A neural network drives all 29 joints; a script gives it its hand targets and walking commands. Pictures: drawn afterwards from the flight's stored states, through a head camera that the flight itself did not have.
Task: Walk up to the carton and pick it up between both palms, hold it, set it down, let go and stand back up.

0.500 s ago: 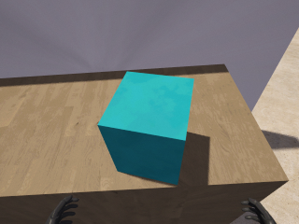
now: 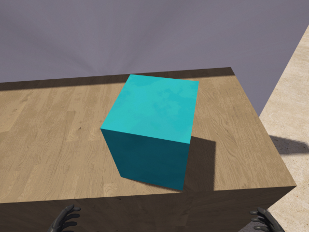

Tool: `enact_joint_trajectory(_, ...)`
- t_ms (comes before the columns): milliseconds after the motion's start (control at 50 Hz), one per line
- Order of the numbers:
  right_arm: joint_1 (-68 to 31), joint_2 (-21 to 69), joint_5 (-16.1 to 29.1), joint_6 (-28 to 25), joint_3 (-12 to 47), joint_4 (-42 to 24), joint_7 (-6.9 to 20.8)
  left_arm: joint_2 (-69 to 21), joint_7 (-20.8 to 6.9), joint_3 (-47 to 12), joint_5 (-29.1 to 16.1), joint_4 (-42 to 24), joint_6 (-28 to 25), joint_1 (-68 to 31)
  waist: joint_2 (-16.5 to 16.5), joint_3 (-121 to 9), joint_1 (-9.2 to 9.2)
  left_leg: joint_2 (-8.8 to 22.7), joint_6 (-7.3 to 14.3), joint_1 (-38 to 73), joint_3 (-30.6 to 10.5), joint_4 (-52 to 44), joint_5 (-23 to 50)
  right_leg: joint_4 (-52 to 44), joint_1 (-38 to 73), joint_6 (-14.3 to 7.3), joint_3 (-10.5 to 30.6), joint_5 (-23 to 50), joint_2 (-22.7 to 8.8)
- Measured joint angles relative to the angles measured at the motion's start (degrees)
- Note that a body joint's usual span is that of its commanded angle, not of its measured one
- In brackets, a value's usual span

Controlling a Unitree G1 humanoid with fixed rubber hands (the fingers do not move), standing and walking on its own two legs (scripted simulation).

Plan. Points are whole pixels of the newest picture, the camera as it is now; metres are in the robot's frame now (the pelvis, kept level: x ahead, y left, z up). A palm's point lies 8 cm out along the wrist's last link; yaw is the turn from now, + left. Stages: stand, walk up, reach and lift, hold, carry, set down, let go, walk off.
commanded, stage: stand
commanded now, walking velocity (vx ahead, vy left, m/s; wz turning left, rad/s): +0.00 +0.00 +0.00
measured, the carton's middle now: (156, 133) +0.40 +0.03 +0.03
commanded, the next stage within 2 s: none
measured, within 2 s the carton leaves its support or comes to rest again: neither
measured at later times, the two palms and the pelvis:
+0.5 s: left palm out of the picture +0.13 +0.28 -0.06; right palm out of the picture +0.13 -0.28 -0.09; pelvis -0.01 +0.00 +0.00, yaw +0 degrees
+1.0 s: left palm out of the picture +0.12 +0.29 -0.06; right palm out of the picture +0.11 -0.28 -0.09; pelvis -0.02 +0.00 +0.00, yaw +0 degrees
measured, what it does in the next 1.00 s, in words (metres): stands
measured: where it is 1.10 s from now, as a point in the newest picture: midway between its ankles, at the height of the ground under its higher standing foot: outside the picture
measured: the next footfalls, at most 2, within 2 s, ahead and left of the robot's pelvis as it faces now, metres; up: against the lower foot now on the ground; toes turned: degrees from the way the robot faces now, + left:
none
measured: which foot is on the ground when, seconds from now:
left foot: down 0.00-1.00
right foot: down 0.00-1.00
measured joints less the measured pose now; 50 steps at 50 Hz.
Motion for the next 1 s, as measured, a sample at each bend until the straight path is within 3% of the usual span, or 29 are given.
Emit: enact_joint_trajectory(1000,0.48,0.0,0.0,0.01,0.0,2.61,0.0,0.0,0.0,0.0,0.0,3.04,-0.09,0.0,0.0,0.0,-0.35,0.0,-0.04,0.02,-0.01,0.0,1.32,0.04,0.0,-0.02,0.0,1.3,0.0)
